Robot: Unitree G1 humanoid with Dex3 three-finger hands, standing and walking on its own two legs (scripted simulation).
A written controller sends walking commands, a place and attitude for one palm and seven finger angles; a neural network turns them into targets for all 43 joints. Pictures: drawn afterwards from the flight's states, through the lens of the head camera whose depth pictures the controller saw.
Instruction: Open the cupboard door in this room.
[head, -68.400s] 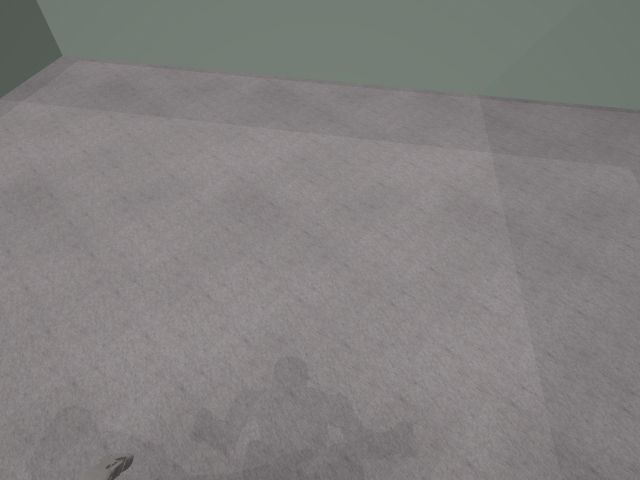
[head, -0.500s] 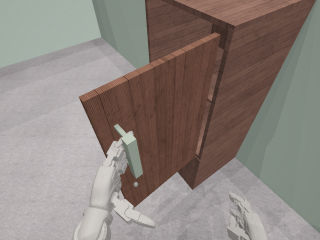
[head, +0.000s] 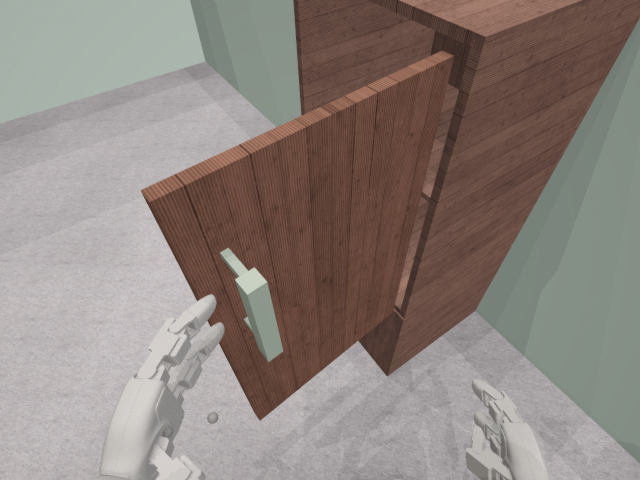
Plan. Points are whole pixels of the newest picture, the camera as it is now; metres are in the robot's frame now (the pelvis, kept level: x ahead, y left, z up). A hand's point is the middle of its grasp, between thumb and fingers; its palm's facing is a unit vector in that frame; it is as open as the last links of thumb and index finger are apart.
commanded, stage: slide the hand sideways off the handle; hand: left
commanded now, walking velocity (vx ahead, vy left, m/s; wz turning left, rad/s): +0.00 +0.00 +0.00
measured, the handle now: (252, 307) +0.29 +0.10 +0.10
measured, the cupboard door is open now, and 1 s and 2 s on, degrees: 95 95 95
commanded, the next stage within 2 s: draw the hand back to the body in 0.24 s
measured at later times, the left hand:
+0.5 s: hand (161, 434) +0.15 +0.16 +0.10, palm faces -0.06 -1.00 -0.07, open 16.3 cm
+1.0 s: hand (76, 387) +0.17 +0.22 +0.15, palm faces +0.22 -0.93 -0.30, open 15.3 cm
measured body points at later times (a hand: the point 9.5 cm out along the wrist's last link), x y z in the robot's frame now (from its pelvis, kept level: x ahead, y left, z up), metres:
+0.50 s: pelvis -0.02 +0.01 -0.01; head -0.01 +0.01 +0.44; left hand +0.15 +0.21 +0.11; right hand +0.17 -0.21 -0.06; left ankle -0.03 +0.12 -0.69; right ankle +0.02 -0.11 -0.69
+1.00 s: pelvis +0.00 +0.02 +0.03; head -0.01 +0.02 +0.48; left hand +0.16 +0.27 +0.17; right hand +0.19 -0.19 -0.03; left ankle -0.03 +0.12 -0.69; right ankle +0.02 -0.10 -0.69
